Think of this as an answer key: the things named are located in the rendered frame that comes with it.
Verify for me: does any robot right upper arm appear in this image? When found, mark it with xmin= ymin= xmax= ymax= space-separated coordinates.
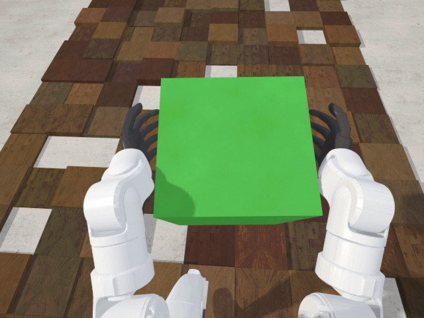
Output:
xmin=298 ymin=292 xmax=376 ymax=318

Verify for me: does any robot left hand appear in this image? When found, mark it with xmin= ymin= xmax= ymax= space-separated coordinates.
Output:
xmin=120 ymin=103 xmax=159 ymax=164

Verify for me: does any left robot thigh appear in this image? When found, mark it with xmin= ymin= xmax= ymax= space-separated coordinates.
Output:
xmin=166 ymin=274 xmax=209 ymax=318

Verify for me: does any robot right hand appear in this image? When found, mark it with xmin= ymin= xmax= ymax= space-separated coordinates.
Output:
xmin=309 ymin=103 xmax=352 ymax=167

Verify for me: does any carton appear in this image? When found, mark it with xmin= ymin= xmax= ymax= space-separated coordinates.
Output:
xmin=153 ymin=76 xmax=323 ymax=225

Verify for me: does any right robot forearm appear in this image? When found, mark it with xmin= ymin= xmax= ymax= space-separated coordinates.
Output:
xmin=315 ymin=148 xmax=395 ymax=318

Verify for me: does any robot left upper arm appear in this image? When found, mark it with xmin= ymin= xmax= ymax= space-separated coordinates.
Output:
xmin=98 ymin=293 xmax=170 ymax=318

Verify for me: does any left robot forearm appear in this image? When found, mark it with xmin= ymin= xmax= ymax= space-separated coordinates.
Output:
xmin=83 ymin=148 xmax=154 ymax=318

